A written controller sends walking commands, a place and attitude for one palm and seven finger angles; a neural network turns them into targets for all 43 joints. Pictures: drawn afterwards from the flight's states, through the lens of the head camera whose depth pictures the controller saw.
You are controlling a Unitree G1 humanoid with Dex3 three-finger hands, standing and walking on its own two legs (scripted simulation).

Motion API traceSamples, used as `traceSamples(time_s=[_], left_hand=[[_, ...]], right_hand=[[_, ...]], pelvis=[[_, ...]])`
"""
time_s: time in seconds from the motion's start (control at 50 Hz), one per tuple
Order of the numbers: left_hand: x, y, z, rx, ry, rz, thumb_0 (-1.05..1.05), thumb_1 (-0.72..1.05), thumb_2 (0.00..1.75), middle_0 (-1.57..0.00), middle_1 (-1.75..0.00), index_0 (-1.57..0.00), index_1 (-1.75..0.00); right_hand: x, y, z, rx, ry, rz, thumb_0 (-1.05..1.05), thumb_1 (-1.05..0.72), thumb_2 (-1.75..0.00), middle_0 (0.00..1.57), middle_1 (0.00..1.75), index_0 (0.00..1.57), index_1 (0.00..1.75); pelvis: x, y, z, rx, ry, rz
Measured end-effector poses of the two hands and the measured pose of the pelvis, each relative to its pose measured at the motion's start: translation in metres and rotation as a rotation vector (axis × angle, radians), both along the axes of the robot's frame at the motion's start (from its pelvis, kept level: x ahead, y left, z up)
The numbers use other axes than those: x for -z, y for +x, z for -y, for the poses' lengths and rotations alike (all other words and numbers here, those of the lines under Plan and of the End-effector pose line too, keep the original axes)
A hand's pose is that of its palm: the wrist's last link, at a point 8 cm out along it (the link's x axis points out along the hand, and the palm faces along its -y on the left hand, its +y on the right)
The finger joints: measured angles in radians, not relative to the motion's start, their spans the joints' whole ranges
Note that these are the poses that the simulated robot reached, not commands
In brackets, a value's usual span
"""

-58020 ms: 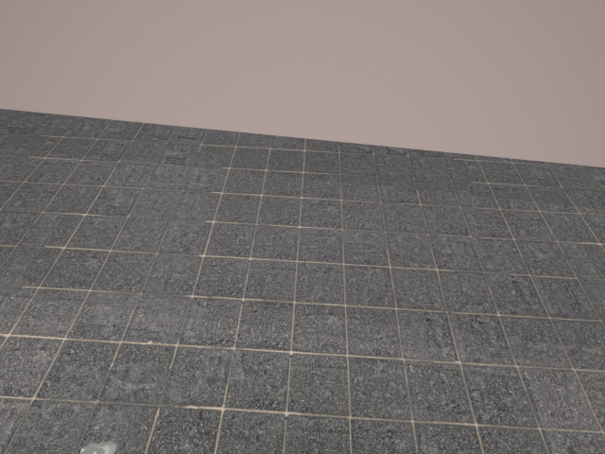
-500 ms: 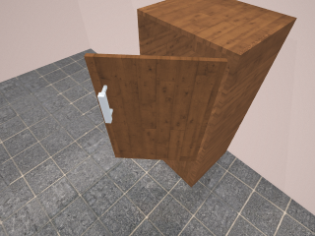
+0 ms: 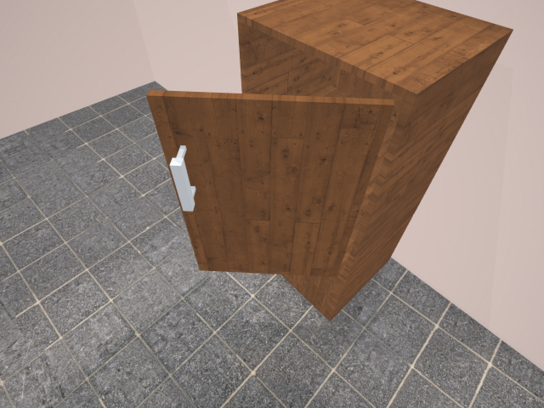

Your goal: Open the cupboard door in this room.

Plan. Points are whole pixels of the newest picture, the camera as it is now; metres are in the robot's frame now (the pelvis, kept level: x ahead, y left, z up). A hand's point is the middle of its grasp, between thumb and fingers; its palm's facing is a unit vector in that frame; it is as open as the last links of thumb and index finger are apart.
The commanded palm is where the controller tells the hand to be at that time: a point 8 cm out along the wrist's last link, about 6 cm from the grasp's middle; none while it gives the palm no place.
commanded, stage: look again from close up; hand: left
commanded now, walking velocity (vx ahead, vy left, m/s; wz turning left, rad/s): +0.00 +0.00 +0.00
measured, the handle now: (185, 179) +0.52 +0.21 +0.00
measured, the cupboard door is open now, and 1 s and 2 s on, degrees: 44 44 44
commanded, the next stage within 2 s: raise the hand with hooked fingers in 0.02 s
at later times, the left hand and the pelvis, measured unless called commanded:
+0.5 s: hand (149, 394) +0.15 +0.19 -0.05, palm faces -0.02 -1.00 +0.01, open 8.3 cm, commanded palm +0.12 +0.25 -0.05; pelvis -0.05 +0.01 -0.08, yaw +1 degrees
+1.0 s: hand (109, 362) +0.18 +0.25 -0.03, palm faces +0.03 -1.00 -0.05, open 11.3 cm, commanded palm +0.15 +0.30 -0.02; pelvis -0.06 +0.02 -0.07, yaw +1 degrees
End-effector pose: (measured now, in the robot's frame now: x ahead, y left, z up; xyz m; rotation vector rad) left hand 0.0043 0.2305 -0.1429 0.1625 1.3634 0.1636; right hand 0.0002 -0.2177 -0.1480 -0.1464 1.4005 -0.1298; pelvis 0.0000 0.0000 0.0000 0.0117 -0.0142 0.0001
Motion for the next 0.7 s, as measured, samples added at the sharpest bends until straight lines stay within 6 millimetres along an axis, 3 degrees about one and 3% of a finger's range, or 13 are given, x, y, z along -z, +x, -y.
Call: traceSamples(time_s=[0.14, 0.18, 0.28, 0.32, 0.36, 0.44, 0.54, 0.62, 0.7], left_hand=[[0.000, 0.002, -0.003, 0.005, 0.006, 0.009, 0.00, 0.91, 0.90, -0.20, -0.30, -0.20, -0.30], [-0.019, 0.029, -0.006, -0.071, 0.003, 0.195, 0.01, 0.90, 0.90, -0.20, -0.30, -0.21, -0.30], [-0.103, 0.120, -0.015, -0.090, 0.021, 0.863, 0.02, 0.87, 0.88, -0.20, -0.32, -0.21, -0.32], [-0.123, 0.145, -0.017, -0.048, -0.007, 1.081, 0.01, 0.84, 0.87, -0.20, -0.34, -0.21, -0.34], [-0.133, 0.156, -0.014, 0.023, -0.053, 1.260, 0.01, 0.80, 0.85, -0.20, -0.36, -0.21, -0.36], [-0.118, 0.146, -0.006, 0.194, -0.145, 1.411, 0.00, 0.72, 0.82, -0.21, -0.42, -0.21, -0.41], [-0.078, 0.113, -0.018, 0.116, -0.173, 1.288, 0.01, 0.61, 0.77, -0.22, -0.49, -0.23, -0.49], [-0.085, 0.100, -0.027, 0.091, -0.098, 1.294, 0.01, 0.51, 0.73, -0.23, -0.55, -0.23, -0.54], [-0.104, 0.113, -0.032, 0.159, -0.080, 1.360, 0.01, 0.42, 0.70, -0.23, -0.61, -0.24, -0.60]], right_hand=[[0.000, 0.001, 0.000, 0.000, -0.003, 0.005, 0.01, -0.92, -0.90, 0.20, 0.30, 0.20, 0.29], [-0.005, 0.011, 0.004, 0.001, -0.030, 0.105, 0.01, -0.92, -0.90, 0.20, 0.30, 0.21, 0.30], [-0.022, 0.065, 0.019, -0.024, -0.087, 0.457, 0.01, -0.92, -0.90, 0.20, 0.30, 0.21, 0.30], [-0.029, 0.089, 0.025, -0.052, -0.103, 0.578, 0.01, -0.91, -0.90, 0.20, 0.30, 0.21, 0.30], [-0.036, 0.114, 0.030, -0.088, -0.115, 0.691, 0.01, -0.91, -0.90, 0.20, 0.30, 0.20, 0.29], [-0.043, 0.154, 0.035, -0.163, -0.132, 0.869, 0.01, -0.91, -0.90, 0.20, 0.30, 0.20, 0.29], [-0.042, 0.179, 0.022, -0.212, -0.133, 0.960, 0.01, -0.91, -0.90, 0.20, 0.30, 0.20, 0.29], [-0.029, 0.174, 0.000, -0.241, -0.099, 0.932, 0.01, -0.91, -0.90, 0.20, 0.30, 0.20, 0.29], [-0.007, 0.152, -0.019, -0.247, -0.047, 0.844, 0.01, -0.91, -0.90, 0.20, 0.30, 0.20, 0.30]], pelvis=[[0.000, -0.002, -0.003, 0.001, -0.006, -0.004], [0.002, -0.004, -0.005, 0.004, -0.007, -0.007], [0.011, -0.016, -0.010, -0.038, -0.002, -0.048], [0.020, -0.024, -0.009, -0.034, 0.000, -0.091], [0.033, -0.033, -0.008, -0.023, 0.003, -0.138], [0.065, -0.048, -0.007, -0.013, 0.008, -0.202], [0.089, -0.057, -0.006, -0.026, -0.009, -0.222], [0.093, -0.059, -0.006, -0.042, -0.037, -0.218], [0.092, -0.064, -0.007, -0.054, -0.058, -0.219]])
